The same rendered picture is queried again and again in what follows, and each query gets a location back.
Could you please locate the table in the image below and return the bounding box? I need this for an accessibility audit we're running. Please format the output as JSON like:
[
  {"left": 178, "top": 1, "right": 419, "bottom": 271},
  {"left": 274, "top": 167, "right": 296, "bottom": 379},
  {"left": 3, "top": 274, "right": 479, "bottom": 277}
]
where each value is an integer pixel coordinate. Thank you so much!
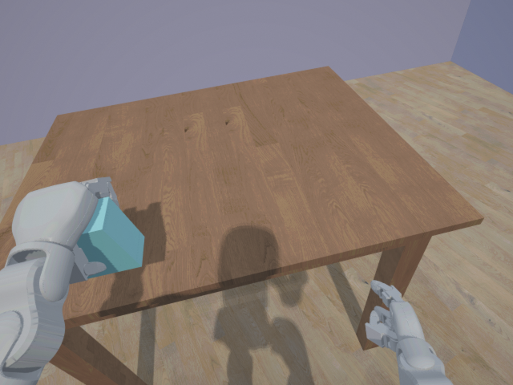
[{"left": 0, "top": 66, "right": 484, "bottom": 385}]

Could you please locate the sponge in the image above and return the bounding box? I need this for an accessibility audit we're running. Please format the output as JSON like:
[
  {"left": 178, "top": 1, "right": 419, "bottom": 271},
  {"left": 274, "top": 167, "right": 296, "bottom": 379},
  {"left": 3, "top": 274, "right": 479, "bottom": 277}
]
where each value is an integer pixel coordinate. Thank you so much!
[{"left": 76, "top": 197, "right": 144, "bottom": 279}]

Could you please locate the left robot forearm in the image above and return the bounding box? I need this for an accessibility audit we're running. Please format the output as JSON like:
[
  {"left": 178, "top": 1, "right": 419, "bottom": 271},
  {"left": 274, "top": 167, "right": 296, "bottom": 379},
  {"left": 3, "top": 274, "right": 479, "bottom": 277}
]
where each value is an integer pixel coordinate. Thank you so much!
[{"left": 0, "top": 241, "right": 75, "bottom": 385}]

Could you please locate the left robot hand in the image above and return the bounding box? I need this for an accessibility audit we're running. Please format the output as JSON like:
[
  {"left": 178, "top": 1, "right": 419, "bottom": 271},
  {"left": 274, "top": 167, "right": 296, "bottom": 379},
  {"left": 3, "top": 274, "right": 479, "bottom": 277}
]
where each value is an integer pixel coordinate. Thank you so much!
[{"left": 12, "top": 177, "right": 119, "bottom": 285}]

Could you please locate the right robot hand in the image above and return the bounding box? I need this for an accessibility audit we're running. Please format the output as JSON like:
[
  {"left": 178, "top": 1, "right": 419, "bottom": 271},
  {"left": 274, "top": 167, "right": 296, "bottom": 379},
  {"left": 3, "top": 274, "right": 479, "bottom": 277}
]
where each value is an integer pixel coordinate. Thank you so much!
[{"left": 365, "top": 280, "right": 425, "bottom": 352}]

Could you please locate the right robot forearm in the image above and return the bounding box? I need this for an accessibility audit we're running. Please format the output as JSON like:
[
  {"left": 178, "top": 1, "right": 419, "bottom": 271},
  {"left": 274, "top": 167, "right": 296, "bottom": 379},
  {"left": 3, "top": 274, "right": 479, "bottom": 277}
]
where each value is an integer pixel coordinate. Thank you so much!
[{"left": 396, "top": 338, "right": 453, "bottom": 385}]

